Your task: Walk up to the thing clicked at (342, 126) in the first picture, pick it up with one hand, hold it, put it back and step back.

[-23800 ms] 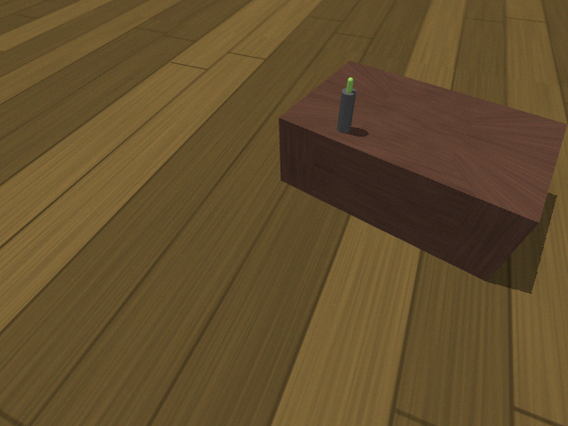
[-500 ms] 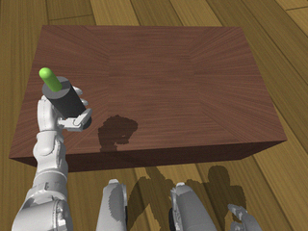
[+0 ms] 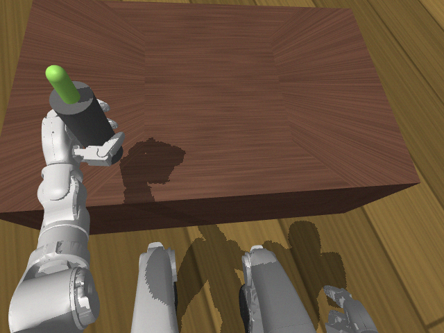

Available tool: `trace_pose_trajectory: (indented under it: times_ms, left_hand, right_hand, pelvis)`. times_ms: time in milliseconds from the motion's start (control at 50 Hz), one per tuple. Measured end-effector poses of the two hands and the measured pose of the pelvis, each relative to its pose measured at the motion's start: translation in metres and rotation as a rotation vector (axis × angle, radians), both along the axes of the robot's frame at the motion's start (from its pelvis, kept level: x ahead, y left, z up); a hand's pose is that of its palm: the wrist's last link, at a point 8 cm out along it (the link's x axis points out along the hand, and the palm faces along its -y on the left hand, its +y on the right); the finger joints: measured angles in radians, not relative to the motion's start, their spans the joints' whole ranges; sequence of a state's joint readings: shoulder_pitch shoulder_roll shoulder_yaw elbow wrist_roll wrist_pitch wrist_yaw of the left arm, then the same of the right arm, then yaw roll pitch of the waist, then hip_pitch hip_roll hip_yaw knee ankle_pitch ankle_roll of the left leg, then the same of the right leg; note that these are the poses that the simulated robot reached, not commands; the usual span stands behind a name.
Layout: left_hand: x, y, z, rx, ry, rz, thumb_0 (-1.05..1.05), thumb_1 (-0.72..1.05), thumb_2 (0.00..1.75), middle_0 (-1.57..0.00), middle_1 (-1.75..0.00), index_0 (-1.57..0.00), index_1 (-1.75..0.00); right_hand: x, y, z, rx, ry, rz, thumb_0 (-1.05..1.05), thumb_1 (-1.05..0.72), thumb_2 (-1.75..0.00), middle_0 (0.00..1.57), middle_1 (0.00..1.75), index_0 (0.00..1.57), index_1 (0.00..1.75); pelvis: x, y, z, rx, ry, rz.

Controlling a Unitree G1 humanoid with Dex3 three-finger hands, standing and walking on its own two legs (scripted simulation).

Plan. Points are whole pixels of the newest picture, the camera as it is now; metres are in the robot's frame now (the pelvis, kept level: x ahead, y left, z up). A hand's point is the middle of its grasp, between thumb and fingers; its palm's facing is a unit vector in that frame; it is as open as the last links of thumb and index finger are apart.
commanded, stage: lower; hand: left
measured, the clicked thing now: (87, 121) +0.45 +0.22 +0.04
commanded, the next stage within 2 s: loosen in 1.02 s
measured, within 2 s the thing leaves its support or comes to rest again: rests again in 1.04 s
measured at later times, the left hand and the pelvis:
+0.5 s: hand (110, 147) +0.46 +0.21 -0.07, palm faces +0.12 -0.99 -0.03, open 8.1 cm; pelvis -0.01 -0.01 -0.06, yaw -2 degrees
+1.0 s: hand (117, 152) +0.46 +0.21 -0.10, palm faces +0.11 -0.99 -0.04, open 8.1 cm; pelvis -0.02 -0.01 -0.09, yaw -2 degrees
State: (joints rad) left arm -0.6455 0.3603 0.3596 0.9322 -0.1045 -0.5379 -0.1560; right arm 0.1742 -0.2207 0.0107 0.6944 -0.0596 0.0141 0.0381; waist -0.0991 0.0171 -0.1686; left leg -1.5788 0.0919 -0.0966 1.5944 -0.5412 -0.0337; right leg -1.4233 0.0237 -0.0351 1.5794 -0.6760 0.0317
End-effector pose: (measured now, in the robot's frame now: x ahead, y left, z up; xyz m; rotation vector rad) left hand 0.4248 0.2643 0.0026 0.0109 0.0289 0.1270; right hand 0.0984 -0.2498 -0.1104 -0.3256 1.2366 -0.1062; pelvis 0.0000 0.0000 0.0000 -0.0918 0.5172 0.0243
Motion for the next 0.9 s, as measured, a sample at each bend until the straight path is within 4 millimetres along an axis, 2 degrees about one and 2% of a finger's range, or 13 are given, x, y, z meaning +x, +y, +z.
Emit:
trace_pose_trajectory:
  times_ms: [160,420,600,900]
  left_hand:
    - [0.004,-0.001,-0.019,0.002,0.016,-0.003,-0.01,-0.18,1.13,-0.81,-1.14,-0.84,-1.13]
    - [0.006,0.001,-0.061,0.016,0.003,-0.01,-0.01,-0.18,1.13,-0.81,-1.14,-0.83,-1.13]
    - [0.009,0.0,-0.074,0.015,0.011,-0.014,-0.01,-0.18,1.13,-0.81,-1.14,-0.83,-1.13]
    - [0.01,-0.001,-0.093,0.02,0.009,-0.017,-0.01,-0.18,1.13,-0.81,-1.14,-0.84,-1.13]
  right_hand:
    - [-0.005,-0.005,-0.015,-0.007,0.011,0.0,0.0,-0.93,-0.91,0.2,0.3,0.2,0.3]
    - [-0.012,-0.011,-0.054,-0.017,0.042,0.013,0.0,-0.93,-0.91,0.2,0.3,0.2,0.3]
    - [-0.016,-0.009,-0.072,-0.012,0.049,0.006,0.0,-0.93,-0.91,0.2,0.3,0.2,0.3]
    - [-0.022,-0.013,-0.091,-0.025,0.056,0.0,0.0,-0.92,-0.91,0.2,0.3,0.2,0.3]
  pelvis:
    - [-0.003,-0.002,-0.015,0.0,0.023,-0.008]
    - [-0.012,-0.005,-0.053,-0.002,0.054,-0.026]
    - [-0.015,-0.006,-0.067,-0.003,0.063,-0.032]
    - [-0.019,-0.006,-0.088,-0.003,0.068,-0.039]
